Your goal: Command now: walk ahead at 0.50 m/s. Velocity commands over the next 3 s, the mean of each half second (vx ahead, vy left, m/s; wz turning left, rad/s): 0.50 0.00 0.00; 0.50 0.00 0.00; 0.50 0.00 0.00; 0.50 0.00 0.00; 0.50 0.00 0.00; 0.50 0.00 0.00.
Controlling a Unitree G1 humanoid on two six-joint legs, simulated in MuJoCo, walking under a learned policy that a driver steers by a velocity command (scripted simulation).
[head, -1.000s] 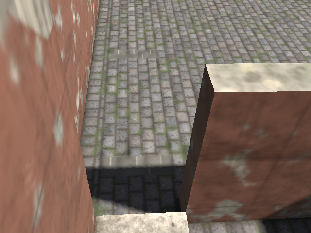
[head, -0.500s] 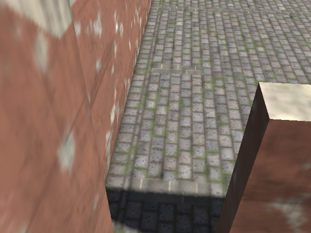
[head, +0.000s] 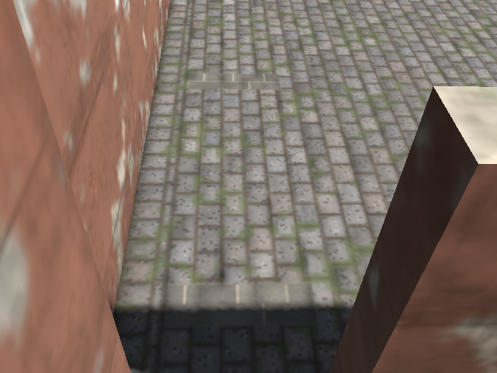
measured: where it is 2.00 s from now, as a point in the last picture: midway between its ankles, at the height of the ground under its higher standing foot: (239, 300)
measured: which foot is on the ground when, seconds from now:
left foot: down 0.00-0.22, up 0.24-0.68, down 0.70-1.00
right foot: up 0.00-0.18, down 0.20-0.70, up 0.72-1.00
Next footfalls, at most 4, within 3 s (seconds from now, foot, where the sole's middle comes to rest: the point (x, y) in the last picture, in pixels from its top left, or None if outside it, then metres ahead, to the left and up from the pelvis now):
0.20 right None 0.21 -0.15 -0.91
0.70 left None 0.44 0.07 -1.10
1.20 right None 0.77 -0.18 -1.30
1.58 left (209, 315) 1.06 0.09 -1.30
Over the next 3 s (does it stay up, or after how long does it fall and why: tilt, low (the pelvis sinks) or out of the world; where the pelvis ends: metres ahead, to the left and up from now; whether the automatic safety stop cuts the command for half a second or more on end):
stays up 1.70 -0.03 -0.52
